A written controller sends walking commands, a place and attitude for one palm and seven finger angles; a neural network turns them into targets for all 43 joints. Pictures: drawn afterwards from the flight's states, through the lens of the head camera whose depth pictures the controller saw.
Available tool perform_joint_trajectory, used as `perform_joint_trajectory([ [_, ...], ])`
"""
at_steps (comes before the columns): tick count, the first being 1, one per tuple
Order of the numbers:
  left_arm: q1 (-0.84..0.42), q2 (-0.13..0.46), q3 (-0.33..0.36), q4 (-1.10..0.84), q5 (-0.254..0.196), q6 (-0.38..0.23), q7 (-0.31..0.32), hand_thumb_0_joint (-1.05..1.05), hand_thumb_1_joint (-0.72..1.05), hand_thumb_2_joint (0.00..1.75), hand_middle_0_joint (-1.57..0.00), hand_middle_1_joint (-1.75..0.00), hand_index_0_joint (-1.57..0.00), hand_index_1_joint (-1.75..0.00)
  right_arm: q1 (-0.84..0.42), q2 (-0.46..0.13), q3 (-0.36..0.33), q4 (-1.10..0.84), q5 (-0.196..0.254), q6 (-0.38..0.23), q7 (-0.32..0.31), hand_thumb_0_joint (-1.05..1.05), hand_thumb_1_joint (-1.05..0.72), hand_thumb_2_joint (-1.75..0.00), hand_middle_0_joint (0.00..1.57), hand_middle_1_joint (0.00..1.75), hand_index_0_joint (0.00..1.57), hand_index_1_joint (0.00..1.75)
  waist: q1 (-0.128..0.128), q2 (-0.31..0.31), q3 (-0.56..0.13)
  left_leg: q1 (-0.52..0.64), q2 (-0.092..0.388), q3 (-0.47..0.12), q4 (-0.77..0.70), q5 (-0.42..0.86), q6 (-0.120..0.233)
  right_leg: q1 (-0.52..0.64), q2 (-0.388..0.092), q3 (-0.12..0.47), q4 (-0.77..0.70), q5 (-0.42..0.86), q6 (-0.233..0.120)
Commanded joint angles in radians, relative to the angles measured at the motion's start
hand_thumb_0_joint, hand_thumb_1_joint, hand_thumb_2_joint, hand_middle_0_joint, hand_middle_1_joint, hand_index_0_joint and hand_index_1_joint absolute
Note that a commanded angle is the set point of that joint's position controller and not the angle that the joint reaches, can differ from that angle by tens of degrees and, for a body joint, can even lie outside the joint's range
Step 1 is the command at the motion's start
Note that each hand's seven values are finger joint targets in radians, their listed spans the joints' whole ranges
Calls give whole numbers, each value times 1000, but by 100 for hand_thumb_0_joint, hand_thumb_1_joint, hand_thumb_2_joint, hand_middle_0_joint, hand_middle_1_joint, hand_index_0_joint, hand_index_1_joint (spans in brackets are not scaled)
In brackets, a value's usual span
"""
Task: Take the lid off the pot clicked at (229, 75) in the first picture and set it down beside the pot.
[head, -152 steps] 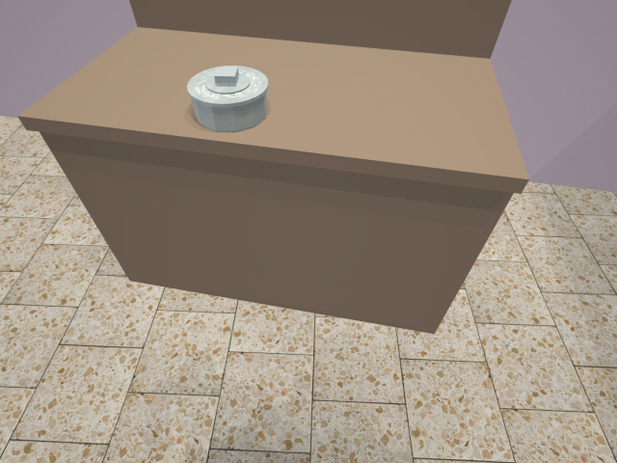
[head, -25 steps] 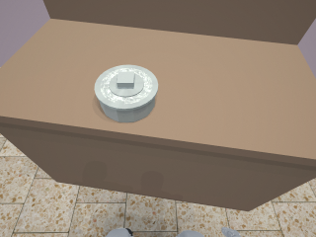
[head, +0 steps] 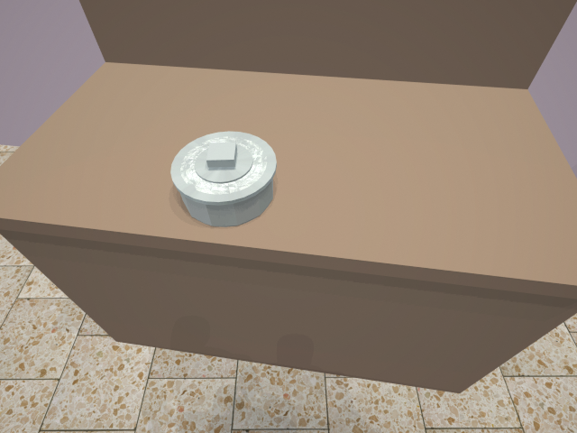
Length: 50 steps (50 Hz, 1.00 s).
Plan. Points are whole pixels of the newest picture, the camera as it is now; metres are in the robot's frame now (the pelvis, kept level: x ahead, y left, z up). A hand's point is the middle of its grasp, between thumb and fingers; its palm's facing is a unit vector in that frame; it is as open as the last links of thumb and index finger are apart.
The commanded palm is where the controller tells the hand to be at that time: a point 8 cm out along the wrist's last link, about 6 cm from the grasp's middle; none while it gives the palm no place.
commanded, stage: come to a stop and stand still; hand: left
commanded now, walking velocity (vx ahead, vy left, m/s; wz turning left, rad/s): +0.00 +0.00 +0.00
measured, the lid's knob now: (222, 154) +0.53 +0.17 +0.07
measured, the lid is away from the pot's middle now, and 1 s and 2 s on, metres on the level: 0.00 0.00 0.00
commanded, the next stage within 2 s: look again from close up in 1.84 s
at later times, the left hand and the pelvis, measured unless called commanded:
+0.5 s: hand out of the picture +0.02 +0.27 -0.19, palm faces +0.03 -0.97 -0.22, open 7.4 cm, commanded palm none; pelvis +0.01 +0.08 -0.01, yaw +0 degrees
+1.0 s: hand out of the picture +0.05 +0.23 -0.19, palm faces +0.02 -0.98 -0.20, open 7.4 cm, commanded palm none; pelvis +0.03 +0.05 -0.01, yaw +0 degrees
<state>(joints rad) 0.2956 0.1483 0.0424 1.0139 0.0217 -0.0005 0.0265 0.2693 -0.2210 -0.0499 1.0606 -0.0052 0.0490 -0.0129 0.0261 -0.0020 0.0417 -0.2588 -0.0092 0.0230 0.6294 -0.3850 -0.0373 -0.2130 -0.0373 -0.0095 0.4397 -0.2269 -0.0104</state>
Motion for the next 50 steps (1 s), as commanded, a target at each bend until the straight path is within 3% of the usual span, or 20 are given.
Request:
perform_joint_trajectory([
  [1, 79, 184, 7, 7, -2, -28, 54, 0, 90, 90, -20, -30, -20, -30, 6, -77, 3, -97, -5, -53, -5, 0, -90, -90, 20, 30, 20, 30, -21, -11, -79, 85, 46, 6, -49, 118, 9, 50, -161, 140, 8, 388, -48],
  [2, 14, 211, 4, -38, -2, -33, 43, 0, 90, 90, -20, -30, -20, -30, 42, -35, 11, -121, -8, -48, 1, 0, -90, -90, 20, 30, 20, 30, -54, -11, -98, 45, 33, -9, -92, 22, 28, -8, -169, 150, -19, 84, -62],
  [3, -17, 207, 14, -50, -3, -26, 33, 0, 90, 90, -20, -30, -20, -30, 37, -35, 11, -128, -21, -50, 4, 0, -90, -90, 20, 30, 20, 30, -45, 98, -109, 58, 36, -11, -166, 78, 34, -17, -150, 140, 33, 35, -79],
  [4, -5, 180, 9, -51, -9, -23, 29, 0, 90, 90, -20, -30, -20, -30, 27, -56, 11, -137, -22, -48, 0, 0, -90, -90, 20, 30, 20, 30, -37, 98, -50, 5, 80, -40, -137, 100, 48, -63, -110, 97, 24, -53, -58],
  [5, 0, 150, 2, -48, -9, -23, 29, 0, 90, 90, -20, -30, -20, -30, 47, -63, 16, -136, -24, -50, -2, 0, -90, -90, 20, 30, 20, 30, -41, 62, -3, -41, 107, -63, -150, 158, 61, -82, -83, 75, 48, -35, -52],
  [6, -5, 135, -8, -42, -2, -11, 25, 0, 90, 90, -20, -30, -20, -30, 35, -62, 20, -140, -21, -59, 0, 0, -90, -90, 20, 30, 20, 30, -37, 181, 24, -69, 123, -130, -219, 199, 75, -66, -54, 23, 89, -72, -41],
  [8, 21, 118, -16, -41, 2, 7, 19, 0, 90, 90, -20, -30, -20, -30, 13, -88, 23, -159, -18, -63, -4, 0, -90, -90, 20, 30, 20, 30, -15, 217, 69, -121, 166, -205, -307, 184, 104, -48, 1, -43, 144, -135, -18],
  [9, 33, 107, -21, -40, 4, 8, 18, 0, 90, 90, -20, -30, -20, -30, 9, -92, 24, -166, -16, -65, -7, 0, -90, -90, 20, 30, 20, 30, -7, 162, 79, -132, 169, -216, -309, 180, 112, -41, 3, -40, 142, -131, -16],
  [11, 47, 101, -27, -33, 3, 5, 16, 0, 90, 90, -20, -30, -20, -30, 2, -83, 23, -170, -12, -68, -9, 0, -90, -90, 20, 30, 20, 30, -2, 17, 84, -121, 140, -180, -293, 132, 102, -30, -12, -10, 88, -72, -19],
  [12, 42, 105, -29, -36, 1, 3, 14, 0, 90, 90, -20, -30, -20, -30, 8, -87, 25, -169, -11, -69, -9, 0, -90, -90, 20, 30, 20, 30, -10, -4, 74, -99, 126, -175, -299, 111, 95, -36, -18, 9, 74, -61, -21],
  [17, 43, 117, -28, -45, -1, 5, 15, 0, 90, 90, -20, -30, -20, -30, 14, -95, 26, -156, -11, -78, -14, 0, -90, -90, 20, 30, 20, 30, -12, 55, 37, -3, 128, -173, -305, 264, 89, -51, -27, 11, 81, -18, -13],
  [21, 49, 130, -24, -44, -6, 1, 18, 0, 90, 90, -20, -30, -20, -30, 23, -89, 27, -141, -9, -84, -19, 0, -90, -90, 20, 30, 20, 30, -13, 22, -32, 83, 120, -139, -248, 477, 85, -17, -44, 25, 76, 75, -12],
  [25, 45, 137, -24, -37, -8, 4, 20, 0, 90, 90, -20, -30, -20, -30, 29, -85, 27, -124, -8, -84, -24, 0, -90, -90, 20, 30, 20, 30, -16, 53, -27, 108, 117, -127, -233, 567, 80, -9, -51, 22, 74, 105, -8],
  [28, 43, 144, -24, -29, -10, 6, 20, 0, 90, 90, -20, -30, -20, -30, 32, -81, 28, -111, -8, -81, -25, 0, -90, -90, 20, 30, 20, 30, -13, 27, -18, 106, 112, -122, -230, 544, 84, 6, -55, 22, 63, 130, -10],
  [32, 42, 135, -25, -18, -10, 8, 21, 0, 90, 90, -20, -30, -20, -30, 38, -75, 29, -92, -7, -81, -28, 0, -90, -90, 20, 30, 20, 30, -16, 69, -5, 115, 109, -114, -237, 560, 80, 5, -58, 25, 64, 136, -7],
  [33, 39, 144, -24, -19, -11, 7, 21, 0, 90, 90, -20, -30, -20, -30, 42, -72, 28, -89, -7, -81, -28, 0, -90, -90, 20, 30, 20, 30, -13, 41, -13, 115, 110, -115, -227, 563, 85, 18, -58, 21, 58, 150, -8],
  [38, 35, 140, -23, -11, -12, 5, 21, 0, 90, 90, -20, -30, -20, -30, 46, -65, 26, -72, -7, -80, -28, 0, -90, -90, 20, 30, 20, 30, -13, 14, -17, 118, 105, -105, -219, 544, 86, 35, -67, 26, 55, 200, -9],
  [50, 24, 129, -21, -2, -12, -1, 23, 0, 90, 90, -20, -30, -20, -30, 41, -46, 21, -43, -6, -75, -29, 0, -90, -90, 20, 30, 20, 30, -19, 7, -12, 132, 100, -83, -209, 489, 78, 36, -81, 47, 35, 262, -15],
])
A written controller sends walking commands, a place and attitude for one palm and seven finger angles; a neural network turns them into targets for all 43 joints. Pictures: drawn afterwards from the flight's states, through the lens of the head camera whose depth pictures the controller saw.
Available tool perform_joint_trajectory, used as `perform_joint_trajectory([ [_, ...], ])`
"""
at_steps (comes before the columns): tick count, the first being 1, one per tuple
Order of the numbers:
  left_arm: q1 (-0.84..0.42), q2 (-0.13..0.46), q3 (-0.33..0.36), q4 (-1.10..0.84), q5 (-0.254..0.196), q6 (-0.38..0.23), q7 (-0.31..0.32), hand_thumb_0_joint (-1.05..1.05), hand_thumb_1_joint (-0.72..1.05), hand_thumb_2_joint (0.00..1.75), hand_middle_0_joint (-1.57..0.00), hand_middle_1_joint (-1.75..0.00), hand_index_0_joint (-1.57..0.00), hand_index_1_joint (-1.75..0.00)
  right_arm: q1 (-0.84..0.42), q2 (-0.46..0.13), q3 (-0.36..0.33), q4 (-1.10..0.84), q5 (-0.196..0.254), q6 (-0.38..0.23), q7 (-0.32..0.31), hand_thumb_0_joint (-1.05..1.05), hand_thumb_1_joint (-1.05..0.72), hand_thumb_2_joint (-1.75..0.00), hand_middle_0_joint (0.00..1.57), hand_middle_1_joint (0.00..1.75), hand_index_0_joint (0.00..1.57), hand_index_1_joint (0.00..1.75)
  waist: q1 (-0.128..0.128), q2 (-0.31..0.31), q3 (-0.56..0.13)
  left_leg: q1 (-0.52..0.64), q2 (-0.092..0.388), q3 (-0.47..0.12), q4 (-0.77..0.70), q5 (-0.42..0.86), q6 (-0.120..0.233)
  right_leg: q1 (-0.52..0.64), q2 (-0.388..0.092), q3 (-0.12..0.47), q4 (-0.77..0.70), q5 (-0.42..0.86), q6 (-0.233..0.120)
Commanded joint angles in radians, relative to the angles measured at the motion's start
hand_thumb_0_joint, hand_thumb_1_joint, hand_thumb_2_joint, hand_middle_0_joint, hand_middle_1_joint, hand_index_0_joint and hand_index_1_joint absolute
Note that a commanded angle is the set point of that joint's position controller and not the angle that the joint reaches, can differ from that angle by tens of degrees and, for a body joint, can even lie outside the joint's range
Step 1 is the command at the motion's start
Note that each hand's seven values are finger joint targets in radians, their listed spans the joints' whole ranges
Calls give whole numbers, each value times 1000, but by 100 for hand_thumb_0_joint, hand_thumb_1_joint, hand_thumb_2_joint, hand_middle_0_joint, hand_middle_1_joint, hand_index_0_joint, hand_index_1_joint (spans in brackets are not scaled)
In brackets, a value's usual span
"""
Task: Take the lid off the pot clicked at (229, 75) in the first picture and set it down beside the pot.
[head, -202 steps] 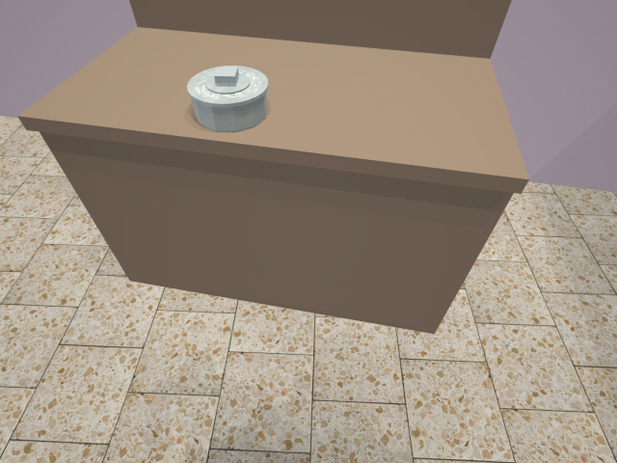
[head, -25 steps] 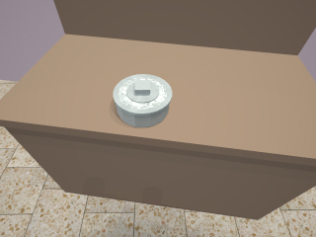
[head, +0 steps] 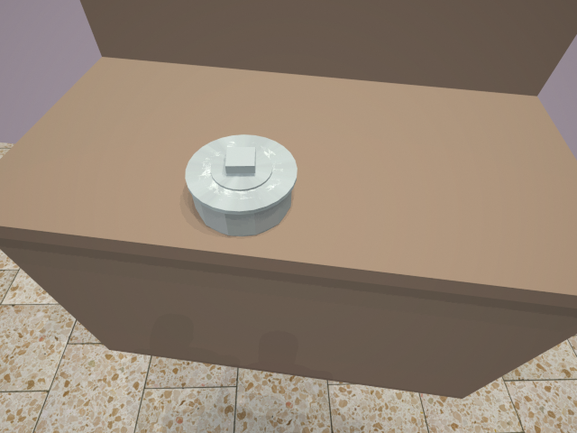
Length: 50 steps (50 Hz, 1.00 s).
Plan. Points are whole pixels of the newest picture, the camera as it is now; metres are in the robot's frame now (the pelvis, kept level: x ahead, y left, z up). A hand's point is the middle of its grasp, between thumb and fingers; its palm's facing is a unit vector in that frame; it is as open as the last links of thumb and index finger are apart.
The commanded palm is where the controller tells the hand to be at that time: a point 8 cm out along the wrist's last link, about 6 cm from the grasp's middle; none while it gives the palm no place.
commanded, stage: come to a stop and stand still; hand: left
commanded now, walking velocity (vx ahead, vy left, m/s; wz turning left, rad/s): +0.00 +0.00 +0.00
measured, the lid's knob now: (240, 160) +0.51 +0.11 +0.08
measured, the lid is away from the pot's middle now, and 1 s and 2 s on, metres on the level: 0.00 0.00 0.00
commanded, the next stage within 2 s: look again from close up in 0.84 s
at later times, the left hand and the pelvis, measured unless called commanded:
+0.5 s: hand out of the picture +0.00 +0.14 -0.17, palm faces +0.03 -0.98 -0.19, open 7.4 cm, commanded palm none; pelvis -0.01 -0.03 +0.00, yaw +0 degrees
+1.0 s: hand out of the picture -0.03 +0.14 -0.17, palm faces +0.03 -0.99 -0.16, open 7.4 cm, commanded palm none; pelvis -0.03 -0.03 +0.01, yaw +0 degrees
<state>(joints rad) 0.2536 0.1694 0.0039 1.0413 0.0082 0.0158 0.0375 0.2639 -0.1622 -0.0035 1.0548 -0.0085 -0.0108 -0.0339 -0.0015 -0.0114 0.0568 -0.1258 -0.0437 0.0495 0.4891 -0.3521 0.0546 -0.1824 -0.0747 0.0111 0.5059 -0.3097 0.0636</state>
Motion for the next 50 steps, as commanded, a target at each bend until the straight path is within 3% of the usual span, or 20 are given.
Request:
perform_joint_trajectory([
  [1, 62, 107, 17, -30, 2, -17, 12, 0, 90, 90, -20, -30, -20, -30, 46, -101, -25, -32, -3, -15, -8, 0, -90, -90, 20, 30, 20, 30, 7, 24, -19, -5, 135, -105, -74, 445, -15, 3, -44, 26, -36, 340, -88],
  [6, 65, 108, 16, -28, 2, -23, 10, 0, 90, 90, -20, -30, -20, -30, 41, -95, -25, -25, -2, -14, -6, 0, -90, -90, 20, 30, 20, 30, 7, -9, -26, -5, 133, -100, -75, 391, -20, 10, -50, 40, -52, 357, -93],
  [19, 70, 109, 10, -23, 0, -26, 7, 0, 90, 90, -20, -30, -20, -30, 31, -80, -20, -4, 0, -9, -2, 0, -90, -90, 20, 30, 20, 30, 10, 1, -2, -30, 133, -88, -93, 292, -32, 3, -47, 56, -97, 301, -98],
  [50, 104, 82, 6, -6, 1, -28, 5, 0, 90, 90, -20, -30, -20, -30, 82, -42, -13, 30, 3, -15, 0, 0, -90, -90, 20, 30, 20, 30, 13, 18, 32, -87, 131, -95, -116, 221, -32, -15, -33, 47, -123, 173, -93],
])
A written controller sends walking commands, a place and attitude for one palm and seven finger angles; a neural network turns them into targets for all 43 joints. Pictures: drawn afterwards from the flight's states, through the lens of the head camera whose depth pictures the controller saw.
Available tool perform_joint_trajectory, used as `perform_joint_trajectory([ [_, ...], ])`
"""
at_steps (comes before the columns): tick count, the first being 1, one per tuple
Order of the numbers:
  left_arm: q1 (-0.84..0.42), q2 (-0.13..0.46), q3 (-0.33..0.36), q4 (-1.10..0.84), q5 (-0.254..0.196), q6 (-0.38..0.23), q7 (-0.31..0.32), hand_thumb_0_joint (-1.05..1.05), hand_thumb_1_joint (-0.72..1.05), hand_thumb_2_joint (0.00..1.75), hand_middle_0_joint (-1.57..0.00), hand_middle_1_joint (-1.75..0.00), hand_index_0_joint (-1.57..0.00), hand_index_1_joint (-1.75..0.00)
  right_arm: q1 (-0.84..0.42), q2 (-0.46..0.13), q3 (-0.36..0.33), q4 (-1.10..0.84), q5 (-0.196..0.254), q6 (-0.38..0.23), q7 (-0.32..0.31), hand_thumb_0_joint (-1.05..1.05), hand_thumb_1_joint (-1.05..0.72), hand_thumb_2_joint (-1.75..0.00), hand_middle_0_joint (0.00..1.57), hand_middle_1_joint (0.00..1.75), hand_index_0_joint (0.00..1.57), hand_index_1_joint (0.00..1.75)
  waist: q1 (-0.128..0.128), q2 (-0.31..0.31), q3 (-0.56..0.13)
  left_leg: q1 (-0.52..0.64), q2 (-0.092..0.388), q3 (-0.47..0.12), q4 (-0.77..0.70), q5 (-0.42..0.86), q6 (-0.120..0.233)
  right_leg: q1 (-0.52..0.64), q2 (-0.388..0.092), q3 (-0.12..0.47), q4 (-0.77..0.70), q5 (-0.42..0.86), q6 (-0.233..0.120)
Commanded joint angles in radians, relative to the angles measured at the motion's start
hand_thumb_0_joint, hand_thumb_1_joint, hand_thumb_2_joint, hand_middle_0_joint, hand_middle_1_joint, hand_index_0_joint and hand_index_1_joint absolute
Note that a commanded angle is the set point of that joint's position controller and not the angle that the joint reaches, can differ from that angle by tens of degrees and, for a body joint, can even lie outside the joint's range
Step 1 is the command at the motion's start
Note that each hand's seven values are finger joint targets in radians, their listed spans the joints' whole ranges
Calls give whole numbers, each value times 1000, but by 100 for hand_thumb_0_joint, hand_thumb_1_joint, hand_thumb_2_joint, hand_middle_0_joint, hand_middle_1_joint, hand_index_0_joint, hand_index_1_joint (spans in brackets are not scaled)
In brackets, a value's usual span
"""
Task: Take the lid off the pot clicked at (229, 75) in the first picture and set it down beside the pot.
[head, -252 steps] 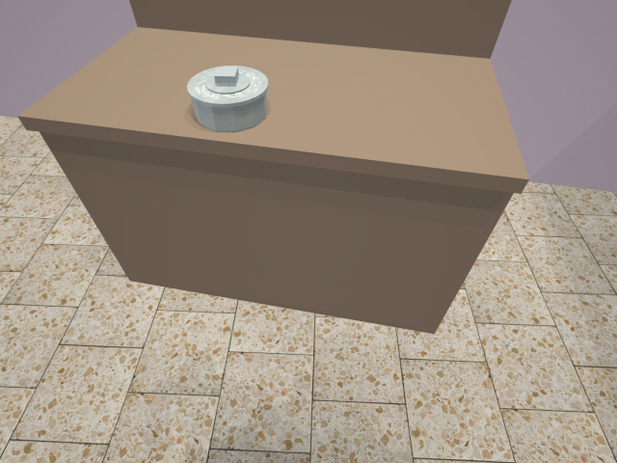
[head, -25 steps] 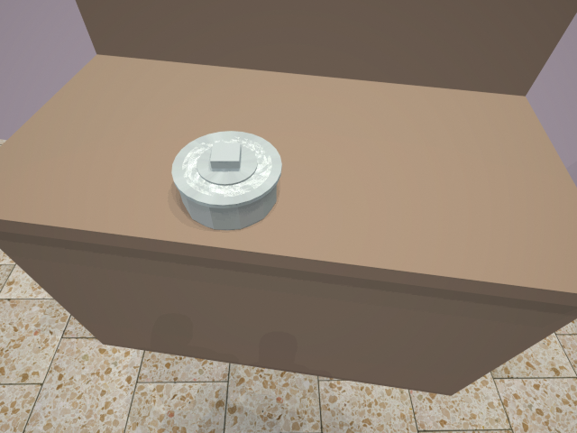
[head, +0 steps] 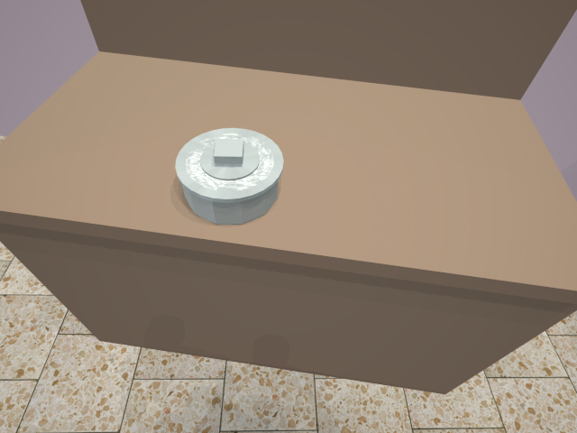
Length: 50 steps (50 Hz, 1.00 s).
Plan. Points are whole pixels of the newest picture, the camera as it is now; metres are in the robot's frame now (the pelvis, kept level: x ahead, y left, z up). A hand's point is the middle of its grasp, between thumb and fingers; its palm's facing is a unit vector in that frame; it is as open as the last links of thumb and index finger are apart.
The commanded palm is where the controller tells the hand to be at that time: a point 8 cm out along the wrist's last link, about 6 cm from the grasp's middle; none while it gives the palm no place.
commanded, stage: look again from close up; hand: left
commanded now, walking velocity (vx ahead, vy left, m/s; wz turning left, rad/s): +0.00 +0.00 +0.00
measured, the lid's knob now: (229, 151) +0.53 +0.14 +0.08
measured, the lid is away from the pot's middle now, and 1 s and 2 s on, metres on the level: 0.00 0.00 0.00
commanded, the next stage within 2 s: shuffle to correct the standing spot in 0.60 s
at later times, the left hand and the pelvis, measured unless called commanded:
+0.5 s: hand out of the picture -0.01 +0.17 -0.18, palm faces +0.04 -0.99 -0.15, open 7.4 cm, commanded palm none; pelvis +0.00 +0.01 +0.00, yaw +0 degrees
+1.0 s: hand out of the picture +0.00 +0.19 -0.19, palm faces +0.04 -0.99 -0.15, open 7.4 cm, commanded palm none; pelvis +0.03 +0.03 -0.01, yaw -2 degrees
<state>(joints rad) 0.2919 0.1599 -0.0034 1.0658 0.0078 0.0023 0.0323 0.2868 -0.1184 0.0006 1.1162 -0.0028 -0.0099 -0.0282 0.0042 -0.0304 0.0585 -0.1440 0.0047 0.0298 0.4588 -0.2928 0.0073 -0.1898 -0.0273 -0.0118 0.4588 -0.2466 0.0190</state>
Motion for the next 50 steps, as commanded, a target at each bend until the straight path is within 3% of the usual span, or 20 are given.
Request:
perform_joint_trajectory([
  [1, 73, 89, 13, -29, 2, -15, 10, 0, 90, 90, -20, -30, -20, -30, 60, -84, -16, -31, -2, -16, -6, 0, -90, -90, 20, 30, 20, 30, 9, 51, 22, -60, 83, -76, -86, 167, 17, -8, -80, 71, -77, 111, -49],
  [8, 79, 86, 13, -28, 2, -15, 10, 0, 90, 90, -20, -30, -20, -30, 70, -81, -18, -32, -1, -19, -7, 0, -90, -90, 20, 30, 20, 30, 9, 25, 17, -65, 88, -83, -86, 179, 22, 4, -75, 61, -72, 126, -46],
  [14, 85, 75, 14, -25, 3, -13, 12, 0, 90, 90, -20, -30, -20, -30, 71, -82, -18, -32, -1, -20, -8, 0, -90, -90, 20, 30, 20, 30, 10, 52, 28, -75, 86, -87, -88, 179, 26, -5, -74, 55, -65, 117, -41],
  [23, 94, 70, 13, -17, 3, -14, 12, 0, 90, 90, -20, -30, -20, -30, 79, -76, -19, -33, 0, -21, -9, 0, -90, -90, 20, 30, 20, 30, 10, 25, 19, -65, 88, -91, -88, 190, 31, -3, -74, 49, -63, 127, -40],
  [35, 103, 60, 13, -12, 5, -15, 14, 0, 90, 90, -20, -30, -20, -30, 82, -71, -18, -29, 0, -22, -10, 0, -90, -90, 20, 30, 20, 30, 9, 44, 33, -74, 83, -90, -83, 198, 31, -8, -78, 52, -62, 134, -39],
  [37, 108, 65, 14, -13, 7, -15, 12, 0, 90, 90, -20, -30, -20, -30, 98, -80, -19, -26, -4, -18, -8, 0, -90, -90, 20, 30, 20, 30, 7, 44, 24, -65, 75, -75, -79, 108, 31, -16, -74, 65, -68, 52, -49],
  [40, 104, 80, 27, -27, 15, -7, 6, 0, 90, 90, -20, -30, -20, -30, 102, -91, -27, -45, -11, -9, -2, 0, -90, -90, 20, 30, 20, 30, 11, 55, 67, -112, 62, -63, -72, -82, 37, -62, -70, 88, -69, -137, -72],
  [42, 109, 87, 35, -34, 17, -6, 2, 0, 90, 90, -20, -30, -20, -30, 104, -87, -30, -58, -14, -7, 2, 0, -90, -90, 20, 30, 20, 30, 15, 40, 92, -133, 53, -52, -57, -135, 39, -90, -76, 116, -78, -198, -89],
  [43, 113, 94, 38, -39, 16, -6, 0, 0, 90, 90, -20, -30, -20, -30, 104, -87, -31, -70, -14, -6, 2, 0, -90, -90, 20, 30, 20, 30, 18, 4, 97, -143, 49, -45, -41, -139, 40, -87, -78, 131, -87, -209, -97],
  [46, 133, 102, 50, -41, 15, -10, 1, 0, 90, 90, -20, -30, -20, -30, 105, -78, -31, -89, -15, -12, 4, 0, -90, -90, 20, 30, 20, 30, 20, -53, 86, -152, 24, 7, 33, -76, 29, -74, -119, 200, -101, -179, -131],
  [49, 133, 106, 58, -50, 13, -14, 4, 0, 90, 90, -20, -30, -20, -30, 122, -77, -29, -99, -12, -22, 2, 0, -90, -90, 20, 30, 20, 30, 15, -60, 57, -142, 27, 6, 46, 9, 34, -39, -123, 185, -57, -57, -136],
  [50, 132, 100, 59, -54, 14, -14, 4, 0, 90, 90, -20, -30, -20, -30, 130, -77, -28, -99, -12, -26, 1, 0, -90, -90, 20, 30, 20, 30, 13, -26, 46, -119, 34, -3, 35, 59, 39, -40, -115, 162, -27, -4, -129],
])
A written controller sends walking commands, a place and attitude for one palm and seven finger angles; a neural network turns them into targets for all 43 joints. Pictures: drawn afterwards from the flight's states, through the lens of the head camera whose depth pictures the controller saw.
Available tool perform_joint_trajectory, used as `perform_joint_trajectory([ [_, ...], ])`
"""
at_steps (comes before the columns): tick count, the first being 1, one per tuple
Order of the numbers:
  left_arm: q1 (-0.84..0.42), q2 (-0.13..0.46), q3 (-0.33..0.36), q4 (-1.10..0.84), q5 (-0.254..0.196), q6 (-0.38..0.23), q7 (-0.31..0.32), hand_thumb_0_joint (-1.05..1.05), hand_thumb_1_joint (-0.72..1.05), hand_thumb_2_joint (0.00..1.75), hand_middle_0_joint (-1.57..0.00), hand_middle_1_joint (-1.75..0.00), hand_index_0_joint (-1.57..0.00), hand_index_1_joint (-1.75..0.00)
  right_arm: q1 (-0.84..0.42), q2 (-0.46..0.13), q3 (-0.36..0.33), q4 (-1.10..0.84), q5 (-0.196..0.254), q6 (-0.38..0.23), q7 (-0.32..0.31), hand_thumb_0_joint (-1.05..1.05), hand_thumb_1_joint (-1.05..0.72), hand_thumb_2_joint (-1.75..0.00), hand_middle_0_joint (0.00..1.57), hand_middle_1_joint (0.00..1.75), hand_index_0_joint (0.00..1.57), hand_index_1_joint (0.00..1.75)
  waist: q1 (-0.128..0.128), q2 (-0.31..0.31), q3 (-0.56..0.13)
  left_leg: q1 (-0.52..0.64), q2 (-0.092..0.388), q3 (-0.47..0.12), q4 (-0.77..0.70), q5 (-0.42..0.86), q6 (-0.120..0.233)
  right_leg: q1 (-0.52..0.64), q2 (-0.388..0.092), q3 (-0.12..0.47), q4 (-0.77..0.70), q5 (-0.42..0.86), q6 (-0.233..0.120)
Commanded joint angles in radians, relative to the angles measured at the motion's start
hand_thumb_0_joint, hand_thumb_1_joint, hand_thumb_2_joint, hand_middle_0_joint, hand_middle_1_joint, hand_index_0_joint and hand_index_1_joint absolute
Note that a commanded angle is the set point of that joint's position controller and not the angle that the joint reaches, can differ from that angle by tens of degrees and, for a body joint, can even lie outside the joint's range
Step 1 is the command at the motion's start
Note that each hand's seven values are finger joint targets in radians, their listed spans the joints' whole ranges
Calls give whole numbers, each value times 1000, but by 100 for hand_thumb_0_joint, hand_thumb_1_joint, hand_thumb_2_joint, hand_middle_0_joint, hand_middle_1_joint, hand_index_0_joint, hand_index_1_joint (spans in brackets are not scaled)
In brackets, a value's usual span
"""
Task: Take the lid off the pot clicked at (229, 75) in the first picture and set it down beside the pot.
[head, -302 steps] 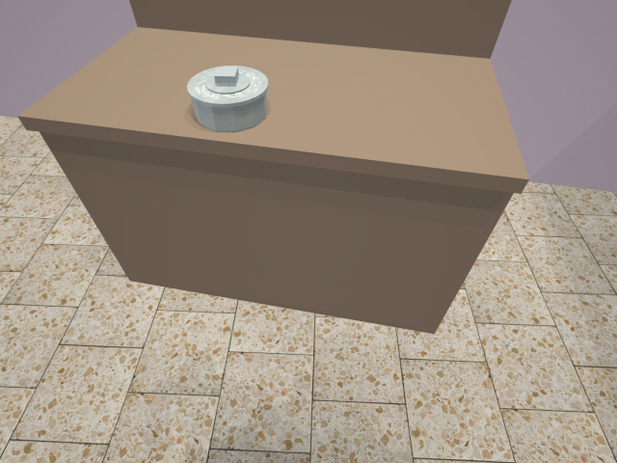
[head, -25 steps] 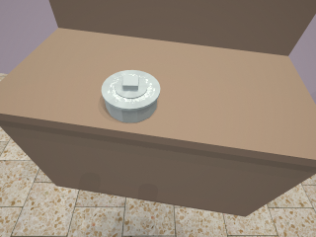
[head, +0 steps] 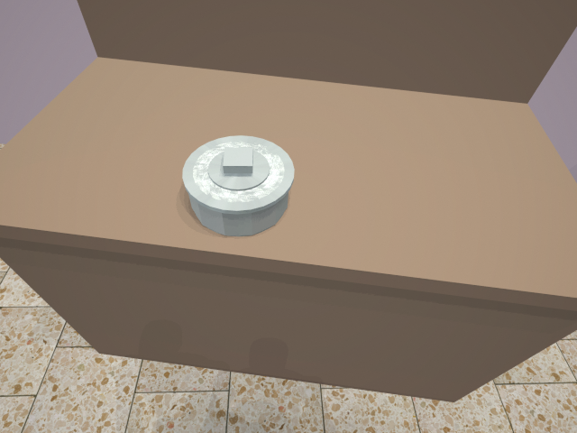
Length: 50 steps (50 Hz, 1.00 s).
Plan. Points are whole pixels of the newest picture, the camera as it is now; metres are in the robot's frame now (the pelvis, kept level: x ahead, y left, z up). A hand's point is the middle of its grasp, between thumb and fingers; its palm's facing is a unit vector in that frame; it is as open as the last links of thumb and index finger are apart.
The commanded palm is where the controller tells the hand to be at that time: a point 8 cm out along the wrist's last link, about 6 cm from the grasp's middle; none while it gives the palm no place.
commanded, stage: come to a stop and stand still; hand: left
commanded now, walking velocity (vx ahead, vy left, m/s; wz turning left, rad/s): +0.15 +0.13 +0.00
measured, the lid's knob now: (238, 160) +0.50 +0.13 +0.09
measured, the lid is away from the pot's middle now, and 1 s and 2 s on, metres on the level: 0.00 0.00 0.00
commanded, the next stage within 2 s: look again from close up in 1.60 s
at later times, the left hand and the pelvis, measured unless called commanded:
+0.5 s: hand out of the picture +0.09 +0.19 -0.18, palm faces +0.04 -0.98 -0.19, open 7.4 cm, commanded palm none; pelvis +0.04 +0.02 +0.01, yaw +0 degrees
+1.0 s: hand out of the picture +0.04 +0.19 -0.18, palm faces +0.06 -0.98 -0.20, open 7.4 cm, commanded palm none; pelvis +0.02 +0.01 +0.00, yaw +0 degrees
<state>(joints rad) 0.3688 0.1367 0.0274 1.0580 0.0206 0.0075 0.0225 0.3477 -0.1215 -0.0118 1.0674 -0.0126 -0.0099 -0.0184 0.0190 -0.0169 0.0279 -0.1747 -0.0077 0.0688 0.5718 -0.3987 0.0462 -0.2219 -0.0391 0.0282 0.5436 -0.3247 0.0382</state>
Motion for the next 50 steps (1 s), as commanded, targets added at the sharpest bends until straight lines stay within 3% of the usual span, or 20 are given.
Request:
perform_joint_trajectory([
  [1, 46, 114, 28, -50, 1, -20, 15, 0, 90, 90, -20, -30, -20, -30, 84, -81, -15, -46, -1, -31, -11, 0, -90, -90, 20, 30, 20, 30, -10, -4, 56, -40, 68, -61, -103, 247, 10, -17, -80, 82, -61, 141, -138],
  [4, -12, 52, 7, -67, -3, -19, 20, 0, 90, 90, -20, -30, -20, -30, 139, -111, -14, -18, 1, -36, -30, 0, -90, -90, 20, 30, 20, 30, -31, 164, 57, 103, 184, -181, -159, 811, 68, -124, 16, -70, 90, 89, -66],
  [5, -21, 50, 3, -69, -7, -18, 24, 0, 90, 90, -20, -30, -20, -30, 149, -103, -9, -11, 1, -36, -37, 0, -90, -90, 20, 30, 20, 30, -28, 184, 61, 131, 207, -189, -157, 1018, 78, -140, 10, -74, 93, -26, -55],
  [7, -18, 51, 1, -59, -15, -11, 28, 0, 90, 90, -20, -30, -20, -30, 124, -100, -4, -11, 1, -30, -45, 0, -90, -90, 20, 30, 20, 30, -16, 134, 70, 132, 202, -165, -139, 1143, 57, -98, -11, -64, 25, -28, -46],
  [11, 42, 82, 8, -28, -21, -11, 37, 0, 90, 90, -20, -30, -20, -30, 73, -96, -11, -18, 11, -23, -52, 0, -90, -90, 20, 30, 20, 30, 1, 51, 12, 95, 148, -134, -109, 993, -6, 57, -61, -13, -33, 439, -69],
  [13, 20, 95, 12, -33, -22, -10, 39, 0, 90, 90, -20, -30, -20, -30, 68, -100, -20, -15, 10, -17, -53, 0, -90, -90, 20, 30, 20, 30, -5, -10, 2, 89, 144, -132, -113, 932, -6, 79, -71, -19, -25, 528, -67],
  [23, -59, 97, 16, -77, -18, 3, 40, 0, 90, 90, -20, -30, -20, -30, 53, -94, -24, -10, 5, -12, -50, 0, -90, -90, 20, 30, 20, 30, -16, 77, -44, 157, 159, -126, -132, 965, 2, 58, -58, -32, -41, 356, -52],
  [26, -44, 104, 14, -65, -18, -2, 41, 0, 90, 90, -20, -30, -20, -30, 42, -96, -22, -11, 6, -12, -49, 0, -90, -90, 20, 30, 20, 30, -13, 70, -60, 138, 141, -113, -132, 888, -12, 105, -82, -17, -54, 508, -60],
  [27, -25, 160, 14, -32, -1, -24, 62, 0, 90, 90, -20, -30, -20, -30, -8, -221, -47, -71, 23, -11, -29, 0, -90, -90, 20, 30, 20, 30, -17, 101, -95, 106, 156, -91, 2, 1094, -66, 53, -41, -67, -19, 473, -37],
  [28, -4, 181, 25, -48, -12, -23, 53, 0, 90, 90, -20, -30, -20, -30, -33, -201, -50, -84, 13, -11, -27, 0, -90, -90, 20, 30, 20, 30, 10, 146, -147, 117, 113, -79, 57, 1158, -81, 122, -71, -74, -9, 653, -70],
  [29, 11, 178, 27, -55, -13, -26, 54, 0, 90, 90, -20, -30, -20, -30, 5, -169, -57, -90, 8, -24, -32, 0, -90, -90, 20, 30, 20, 30, -7, 115, -208, 100, 103, -90, 61, 1148, -90, 184, -73, -81, 49, 702, -87],
  [32, -10, 136, 10, -65, -11, -29, 53, 0, 90, 90, -20, -30, -20, -30, -11, -159, -51, -95, 4, -11, -30, 0, -90, -90, 20, 30, 20, 30, -15, 9, -134, 41, 108, -90, 26, 758, -40, 116, -107, -45, 20, 660, -99],
  [34, -63, 136, -3, -83, -9, -23, 42, 0, 90, 90, -20, -30, -20, -30, -46, -140, -39, -109, 4, 2, -23, 0, -90, -90, 20, 30, 20, 30, -30, -27, -4, -17, 105, -88, -62, 444, -40, 27, -123, -9, -33, 535, -97],
  [36, -57, 139, -12, -80, -7, -24, 38, 0, 90, 90, -20, -30, -20, -30, -42, -136, -29, -104, 3, 2, -18, 0, -90, -90, 20, 30, 20, 30, -33, -53, 90, -67, 101, -93, -118, 320, -35, -14, -118, 12, -65, 455, -86],
  [38, -48, 145, -14, -84, -8, -27, 35, 0, 90, 90, -20, -30, -20, -30, -33, -139, -24, -98, 0, -2, -16, 0, -90, -90, 20, 30, 20, 30, -31, -36, 80, -41, 108, -110, -148, 362, -31, -12, -101, 16, -63, 428, -89],
  [40, -4, 148, -7, -87, -9, -36, 40, 0, 90, 90, -20, -30, -20, -30, -7, -173, -26, -94, -6, -18, -23, 0, -90, -90, 20, 30, 20, 30, -28, 19, -54, 35, 115, -125, -87, 748, -25, 78, -83, -13, 12, 611, -92],
  [42, 0, 155, 0, -83, -14, -28, 47, 0, 90, 90, -20, -30, -20, -30, -26, -201, -33, -87, -1, -20, -24, 0, -90, -90, 20, 30, 20, 30, -22, 103, -148, 138, 134, -114, -48, 1013, -35, 96, -66, -58, 49, 503, -82],
  [43, -12, 152, -2, -90, -15, -22, 46, 0, 90, 90, -20, -30, -20, -30, -42, -199, -31, -94, 1, -18, -22, 0, -90, -90, 20, 30, 20, 30, -19, 108, -130, 144, 149, -122, -70, 945, -26, 73, -55, -55, 13, 354, -79],
  [47, -21, 136, -14, -82, -13, -28, 39, 0, 90, 90, -20, -30, -20, -30, -70, -156, -15, -91, 1, -5, -23, 0, -90, -90, 20, 30, 20, 30, -25, -10, 54, 4, 113, -122, -141, 451, -29, 25, -98, 18, -82, 428, -94],
  [50, -14, 135, -17, -90, -10, -26, 34, 0, 90, 90, -20, -30, -20, -30, -57, -156, -12, -73, 0, -16, -19, 0, -90, -90, 20, 30, 20, 30, -23, 43, 32, 18, 108, -133, -159, 527, -20, 40, -87, 9, -75, 420, -85],
])
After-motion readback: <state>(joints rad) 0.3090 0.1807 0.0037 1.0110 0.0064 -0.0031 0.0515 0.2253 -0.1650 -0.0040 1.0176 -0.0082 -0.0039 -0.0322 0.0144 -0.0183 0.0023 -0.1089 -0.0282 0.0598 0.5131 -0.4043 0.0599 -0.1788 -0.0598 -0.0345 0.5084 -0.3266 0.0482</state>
